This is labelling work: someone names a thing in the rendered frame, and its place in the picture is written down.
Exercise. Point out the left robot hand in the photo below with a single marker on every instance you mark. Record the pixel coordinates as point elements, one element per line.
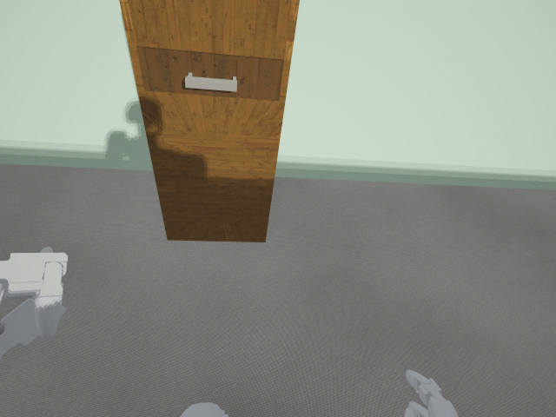
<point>36,276</point>

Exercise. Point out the right robot hand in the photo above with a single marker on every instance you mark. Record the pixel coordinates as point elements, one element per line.
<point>431,395</point>

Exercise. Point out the drawer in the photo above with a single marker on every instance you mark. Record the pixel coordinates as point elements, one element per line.
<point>165,70</point>

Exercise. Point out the cabinet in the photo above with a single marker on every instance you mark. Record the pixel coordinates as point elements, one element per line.
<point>214,157</point>

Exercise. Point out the handle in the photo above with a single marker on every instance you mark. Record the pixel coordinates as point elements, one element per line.
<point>210,83</point>

